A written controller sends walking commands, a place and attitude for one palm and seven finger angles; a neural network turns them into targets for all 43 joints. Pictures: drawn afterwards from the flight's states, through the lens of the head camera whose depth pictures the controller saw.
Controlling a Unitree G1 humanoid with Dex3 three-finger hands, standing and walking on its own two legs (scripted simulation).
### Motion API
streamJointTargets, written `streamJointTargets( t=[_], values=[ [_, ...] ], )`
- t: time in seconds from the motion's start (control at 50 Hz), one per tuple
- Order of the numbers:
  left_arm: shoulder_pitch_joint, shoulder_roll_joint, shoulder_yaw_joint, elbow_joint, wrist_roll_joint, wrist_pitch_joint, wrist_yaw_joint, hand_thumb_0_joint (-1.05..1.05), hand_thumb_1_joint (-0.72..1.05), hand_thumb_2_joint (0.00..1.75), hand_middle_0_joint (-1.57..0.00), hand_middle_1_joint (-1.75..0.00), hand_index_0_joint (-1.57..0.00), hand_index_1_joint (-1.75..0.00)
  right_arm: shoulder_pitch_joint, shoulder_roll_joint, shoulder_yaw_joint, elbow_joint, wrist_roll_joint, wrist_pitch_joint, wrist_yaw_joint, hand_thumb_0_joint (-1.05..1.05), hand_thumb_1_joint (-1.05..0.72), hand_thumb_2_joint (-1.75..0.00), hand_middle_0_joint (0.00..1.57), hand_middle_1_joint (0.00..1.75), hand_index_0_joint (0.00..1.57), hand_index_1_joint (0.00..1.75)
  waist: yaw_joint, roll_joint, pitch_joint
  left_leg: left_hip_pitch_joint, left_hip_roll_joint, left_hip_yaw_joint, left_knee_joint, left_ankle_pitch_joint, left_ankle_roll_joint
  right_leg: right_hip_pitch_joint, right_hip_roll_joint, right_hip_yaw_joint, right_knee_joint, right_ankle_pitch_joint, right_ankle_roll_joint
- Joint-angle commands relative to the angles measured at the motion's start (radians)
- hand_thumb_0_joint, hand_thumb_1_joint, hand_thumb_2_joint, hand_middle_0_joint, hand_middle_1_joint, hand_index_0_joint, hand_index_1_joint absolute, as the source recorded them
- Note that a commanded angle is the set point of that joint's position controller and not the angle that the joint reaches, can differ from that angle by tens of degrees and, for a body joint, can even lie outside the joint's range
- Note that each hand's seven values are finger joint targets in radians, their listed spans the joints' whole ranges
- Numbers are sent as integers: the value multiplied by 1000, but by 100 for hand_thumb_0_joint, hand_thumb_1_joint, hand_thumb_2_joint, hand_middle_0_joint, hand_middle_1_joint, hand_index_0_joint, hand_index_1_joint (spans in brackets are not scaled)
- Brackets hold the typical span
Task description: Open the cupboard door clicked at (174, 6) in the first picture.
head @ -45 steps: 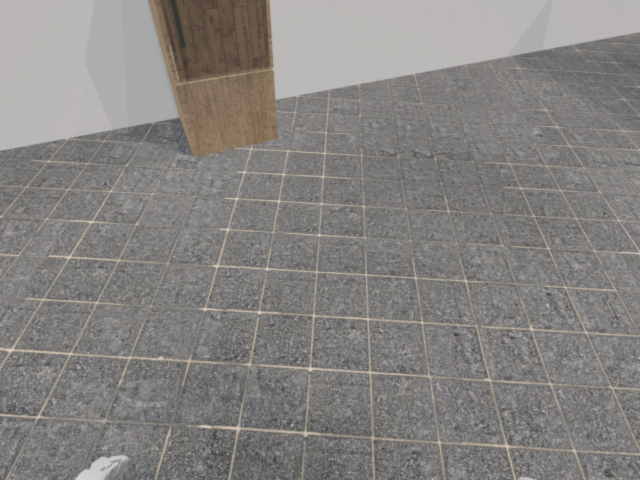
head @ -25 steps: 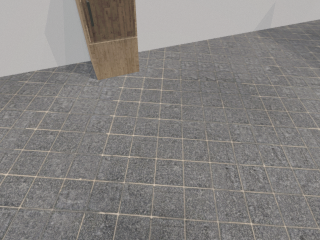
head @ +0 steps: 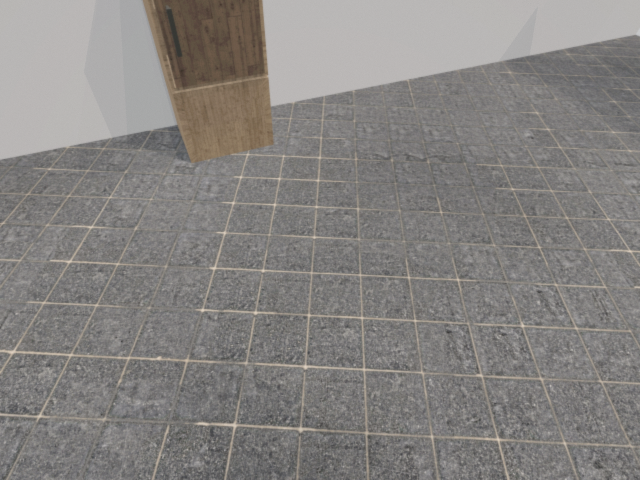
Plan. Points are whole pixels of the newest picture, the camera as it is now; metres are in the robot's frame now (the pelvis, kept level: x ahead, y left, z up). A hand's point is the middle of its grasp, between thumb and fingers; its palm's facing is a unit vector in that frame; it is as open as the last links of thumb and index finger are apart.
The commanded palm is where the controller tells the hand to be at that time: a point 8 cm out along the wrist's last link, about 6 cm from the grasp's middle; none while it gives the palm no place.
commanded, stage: stand and wait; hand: left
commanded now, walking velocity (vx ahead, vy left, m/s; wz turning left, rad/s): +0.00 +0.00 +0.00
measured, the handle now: (173, 31) +1.70 +0.68 -0.11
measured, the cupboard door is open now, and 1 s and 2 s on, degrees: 0 0 0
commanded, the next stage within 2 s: look at it before walking up in 0.12 s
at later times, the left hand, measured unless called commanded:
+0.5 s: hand out of the picture +0.08 +0.24 -0.16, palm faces -0.04 -0.94 -0.33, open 7.3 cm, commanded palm none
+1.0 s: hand out of the picture +0.09 +0.25 -0.15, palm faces -0.04 -0.94 -0.34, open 7.3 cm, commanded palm none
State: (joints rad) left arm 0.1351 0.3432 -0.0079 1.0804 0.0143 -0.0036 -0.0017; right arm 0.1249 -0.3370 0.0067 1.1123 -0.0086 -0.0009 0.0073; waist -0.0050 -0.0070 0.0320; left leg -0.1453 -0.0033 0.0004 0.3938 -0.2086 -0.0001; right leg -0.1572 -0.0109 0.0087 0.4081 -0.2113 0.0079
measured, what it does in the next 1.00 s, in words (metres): stands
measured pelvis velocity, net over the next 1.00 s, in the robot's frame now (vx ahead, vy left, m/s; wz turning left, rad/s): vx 0.01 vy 0.00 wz -0.01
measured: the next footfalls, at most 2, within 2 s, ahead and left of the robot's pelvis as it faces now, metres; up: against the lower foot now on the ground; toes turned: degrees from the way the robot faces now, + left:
none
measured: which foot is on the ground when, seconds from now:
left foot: down 0.00-1.00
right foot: down 0.00-1.00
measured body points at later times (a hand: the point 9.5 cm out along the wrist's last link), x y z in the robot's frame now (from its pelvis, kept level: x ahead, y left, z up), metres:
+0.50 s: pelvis +0.00 +0.00 +0.00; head +0.01 +0.00 +0.45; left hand +0.08 +0.29 -0.13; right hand +0.08 -0.30 -0.13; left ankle +0.00 +0.12 -0.74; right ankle +0.01 -0.12 -0.74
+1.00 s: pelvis +0.01 +0.00 +0.00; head +0.02 +0.00 +0.45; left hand +0.09 +0.29 -0.13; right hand +0.09 -0.30 -0.13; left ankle +0.01 +0.12 -0.74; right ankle +0.01 -0.12 -0.74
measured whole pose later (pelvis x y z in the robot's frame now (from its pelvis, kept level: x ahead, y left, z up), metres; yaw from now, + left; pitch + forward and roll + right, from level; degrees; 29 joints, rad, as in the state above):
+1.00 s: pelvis +0.01 +0.00 +0.00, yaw +0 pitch -2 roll +0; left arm 0.13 0.34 -0.01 1.09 0.02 -0.01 0.00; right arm 0.10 -0.34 0.01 1.12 -0.01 -0.01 0.01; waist 0.00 -0.01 0.04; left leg -0.12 0.00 0.00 0.35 -0.20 -0.01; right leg -0.14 -0.01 0.01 0.38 -0.21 0.00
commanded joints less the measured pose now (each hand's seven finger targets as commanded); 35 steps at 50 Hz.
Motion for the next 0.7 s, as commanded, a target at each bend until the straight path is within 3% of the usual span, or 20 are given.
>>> streamJointTargets(
  t=[0.0,0.38,0.6,0.68],
  values=[
    [-47,203,40,-68,-3,-20,13,0,90,90,-20,-30,-20,-30,-56,-207,-43,-66,-2,-29,-16,0,-90,-90,20,30,20,30,6,-6,-38,-9,114,-100,-79,48,34,-20,-108,115,-95,19,-40],
    [-36,200,40,-59,-2,-24,14,0,90,90,-20,-30,-20,-30,-57,-207,-43,-58,2,-33,-19,0,-90,-90,20,30,20,30,6,2,-74,22,125,-94,-73,134,32,14,-108,102,-80,137,-38],
    [-41,201,38,-55,-1,-21,13,0,90,90,-20,-30,-20,-30,-66,-209,-43,-61,1,-31,-18,0,-90,-90,20,30,20,30,5,9,-45,21,125,-96,-93,107,31,-3,-105,105,-93,107,-36],
    [-37,201,40,-56,-2,-23,13,0,90,90,-20,-30,-20,-30,-64,-212,-42,-62,2,-32,-19,0,-90,-90,20,30,20,30,6,6,-65,34,127,-94,-88,132,32,9,-104,101,-89,130,-35]
  ],
)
